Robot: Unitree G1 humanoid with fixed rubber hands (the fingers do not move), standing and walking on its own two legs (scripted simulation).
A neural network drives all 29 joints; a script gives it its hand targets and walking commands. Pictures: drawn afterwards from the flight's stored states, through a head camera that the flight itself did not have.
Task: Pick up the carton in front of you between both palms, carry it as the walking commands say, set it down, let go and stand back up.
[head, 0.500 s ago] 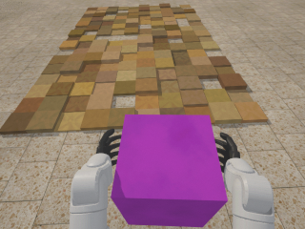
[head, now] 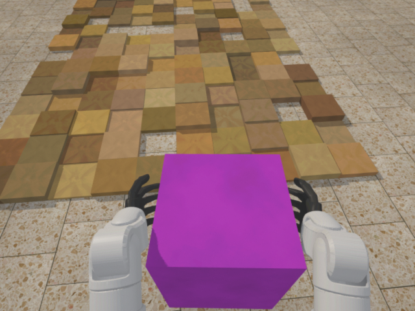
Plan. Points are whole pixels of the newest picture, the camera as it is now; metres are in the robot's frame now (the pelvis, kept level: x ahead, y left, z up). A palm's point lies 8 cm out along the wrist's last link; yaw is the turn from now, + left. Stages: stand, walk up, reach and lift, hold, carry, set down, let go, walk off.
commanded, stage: carry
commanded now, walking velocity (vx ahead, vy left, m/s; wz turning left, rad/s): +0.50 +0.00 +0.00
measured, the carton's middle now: (221, 235) +0.27 +0.00 +0.00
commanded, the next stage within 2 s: none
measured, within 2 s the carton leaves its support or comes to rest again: neither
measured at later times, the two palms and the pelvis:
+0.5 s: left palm (160, 97) +0.59 +0.14 +0.08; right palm (276, 91) +0.62 -0.16 +0.07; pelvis +0.33 -0.04 +0.00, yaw +5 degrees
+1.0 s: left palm (161, 17) +1.04 +0.18 +0.09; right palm (245, 18) +1.03 -0.12 +0.09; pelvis +0.64 +0.03 -0.01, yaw +2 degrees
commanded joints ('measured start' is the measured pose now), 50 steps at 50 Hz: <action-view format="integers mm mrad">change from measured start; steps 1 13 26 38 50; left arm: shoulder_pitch -415 -366 -563 -1015 -1315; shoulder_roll -974 -868 -862 -741 -952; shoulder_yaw -754 -739 -771 -609 -503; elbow -68 -86 -48 279 300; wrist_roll -382 -386 -452 -461 -441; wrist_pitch -32 12 -36 -18 -22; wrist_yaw -252 -254 -274 -207 -127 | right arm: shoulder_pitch -494 -412 -579 -1045 -1462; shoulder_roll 963 836 865 737 970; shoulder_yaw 747 710 755 583 521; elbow -129 -110 -44 264 202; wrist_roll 436 395 385 434 574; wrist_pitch -27 11 -45 -15 -25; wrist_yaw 272 273 231 182 195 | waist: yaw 6 13 37 18 -45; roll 114 160 -107 -137 105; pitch -347 -186 -320 -258 -520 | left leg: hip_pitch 410 391 -343 -126 524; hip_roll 261 192 68 -47 231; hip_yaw -283 -50 -157 -21 -397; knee -185 -28 582 153 56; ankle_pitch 246 602 -34 106 471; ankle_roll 56 -2 -60 28 122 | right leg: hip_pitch -139 128 559 570 -288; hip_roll -12 89 -192 -120 43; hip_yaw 0 -180 97 -75 60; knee -116 -618 -872 -581 172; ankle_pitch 67 276 296 715 -32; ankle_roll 4 -28 -143 -104 -48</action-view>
